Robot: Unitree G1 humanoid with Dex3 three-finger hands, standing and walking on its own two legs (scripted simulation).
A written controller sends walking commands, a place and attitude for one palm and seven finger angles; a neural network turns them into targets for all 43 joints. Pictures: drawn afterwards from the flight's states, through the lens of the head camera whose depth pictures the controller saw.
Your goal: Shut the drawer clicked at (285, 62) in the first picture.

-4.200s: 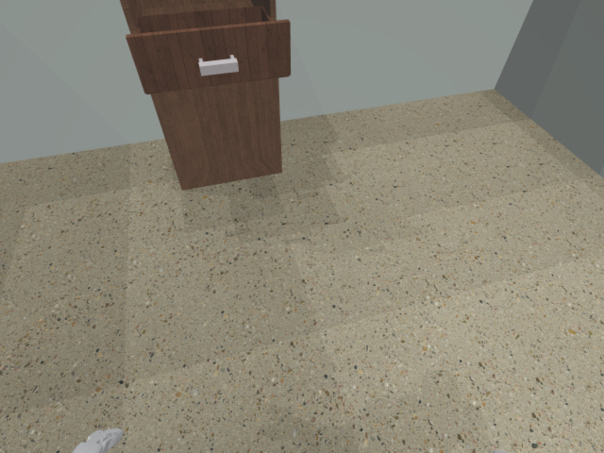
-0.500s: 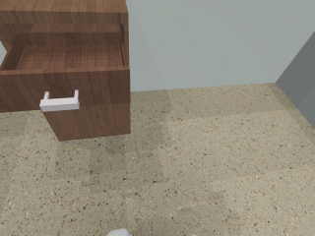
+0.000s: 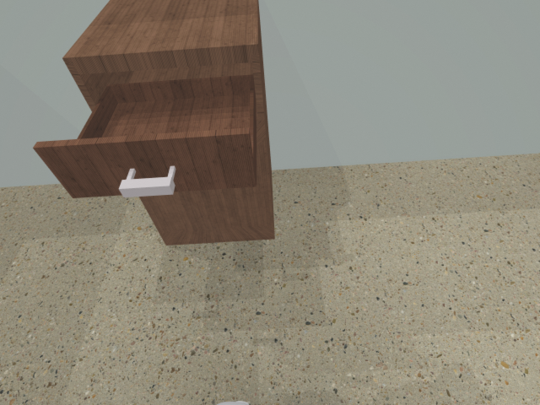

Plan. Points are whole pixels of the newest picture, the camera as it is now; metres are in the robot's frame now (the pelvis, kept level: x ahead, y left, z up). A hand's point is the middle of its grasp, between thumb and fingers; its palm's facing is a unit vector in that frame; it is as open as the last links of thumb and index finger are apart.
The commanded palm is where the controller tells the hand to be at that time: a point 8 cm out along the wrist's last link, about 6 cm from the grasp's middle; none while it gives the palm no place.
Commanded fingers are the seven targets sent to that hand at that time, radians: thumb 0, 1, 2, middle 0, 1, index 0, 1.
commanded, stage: take the last steps up to it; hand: left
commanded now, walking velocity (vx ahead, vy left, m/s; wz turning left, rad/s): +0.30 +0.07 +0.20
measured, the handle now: (149, 179) +0.55 +0.30 -0.02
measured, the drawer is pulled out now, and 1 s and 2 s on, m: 0.29 0.29 0.29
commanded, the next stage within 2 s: come to a stop and stand still in 0.96 s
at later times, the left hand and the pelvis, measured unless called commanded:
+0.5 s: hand out of the picture -0.09 +0.21 -0.17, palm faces +0.24 -0.96 -0.17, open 7.4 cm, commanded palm none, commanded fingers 0.00 0.90 0.90 -0.20 -0.30 -0.20 -0.30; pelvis +0.05 +0.07 +0.00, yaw +6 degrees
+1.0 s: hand (145, 315) +0.30 +0.28 -0.15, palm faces +0.01 -0.98 -0.19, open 7.4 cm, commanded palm none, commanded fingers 0.00 0.90 0.90 -0.20 -0.30 -0.20 -0.30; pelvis +0.19 +0.10 +0.00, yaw +3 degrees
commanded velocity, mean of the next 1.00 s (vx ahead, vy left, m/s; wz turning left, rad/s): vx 0.26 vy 0.01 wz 0.00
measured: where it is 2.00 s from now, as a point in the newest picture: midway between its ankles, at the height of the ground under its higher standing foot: outside the picture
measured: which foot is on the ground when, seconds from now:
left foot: up 0.00-0.48, down 0.50-1.00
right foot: down 0.00-0.50, up 0.52-1.00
